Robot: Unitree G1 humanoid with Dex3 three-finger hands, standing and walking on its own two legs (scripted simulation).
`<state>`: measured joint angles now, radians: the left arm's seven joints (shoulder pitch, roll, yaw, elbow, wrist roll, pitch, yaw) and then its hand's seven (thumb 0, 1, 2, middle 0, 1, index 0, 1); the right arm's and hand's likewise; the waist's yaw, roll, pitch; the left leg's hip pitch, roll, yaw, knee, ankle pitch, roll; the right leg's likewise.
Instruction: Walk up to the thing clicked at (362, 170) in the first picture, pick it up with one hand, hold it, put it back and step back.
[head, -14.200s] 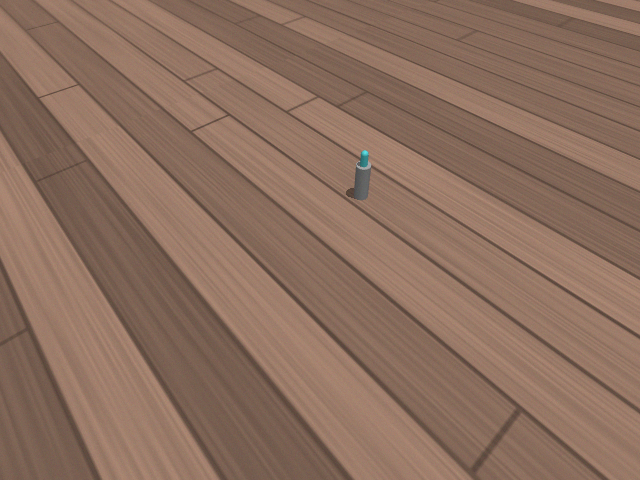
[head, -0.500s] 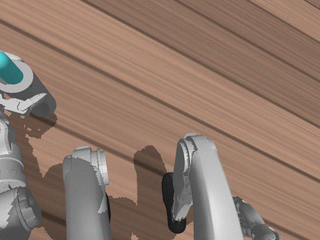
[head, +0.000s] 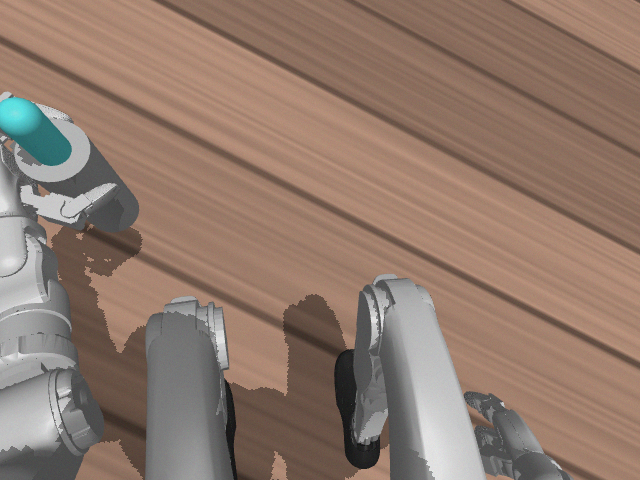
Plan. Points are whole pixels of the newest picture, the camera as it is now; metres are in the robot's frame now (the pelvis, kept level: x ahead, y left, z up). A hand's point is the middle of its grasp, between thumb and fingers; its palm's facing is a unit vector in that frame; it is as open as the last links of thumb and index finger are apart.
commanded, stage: settle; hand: left
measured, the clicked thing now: (76, 173) +0.46 +0.25 -0.04
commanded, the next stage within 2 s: lift in 0.30 s
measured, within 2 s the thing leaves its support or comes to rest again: neither
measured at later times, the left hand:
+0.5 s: hand (62, 153) +0.47 +0.25 -0.01, palm faces +0.22 -0.97 -0.05, open 10.1 cm
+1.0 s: hand (17, 134) +0.44 +0.24 +0.09, palm faces +0.20 -0.98 -0.06, open 10.1 cm
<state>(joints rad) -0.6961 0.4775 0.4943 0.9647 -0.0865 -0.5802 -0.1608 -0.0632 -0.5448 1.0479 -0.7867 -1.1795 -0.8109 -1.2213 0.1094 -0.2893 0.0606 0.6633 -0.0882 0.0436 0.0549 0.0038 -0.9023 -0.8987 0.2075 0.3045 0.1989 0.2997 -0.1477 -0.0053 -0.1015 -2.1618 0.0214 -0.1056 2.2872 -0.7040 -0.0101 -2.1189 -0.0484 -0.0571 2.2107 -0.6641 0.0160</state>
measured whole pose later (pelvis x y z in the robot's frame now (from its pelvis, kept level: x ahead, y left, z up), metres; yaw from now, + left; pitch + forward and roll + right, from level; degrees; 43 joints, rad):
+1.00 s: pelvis +0.01 +0.00 +0.09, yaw +2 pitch +33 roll -4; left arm -0.50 0.35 0.38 0.65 -0.14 -0.43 -0.14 -0.06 -0.55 1.05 -0.80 -1.17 -0.82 -1.21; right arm 0.15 -0.27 0.00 0.64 -0.01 0.00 0.00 0.01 -0.91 -0.90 0.21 0.30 0.20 0.30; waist -0.09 0.02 -0.18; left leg -1.91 0.03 -0.07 2.01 -0.68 -0.01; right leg -1.88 -0.05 -0.04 1.96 -0.65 0.01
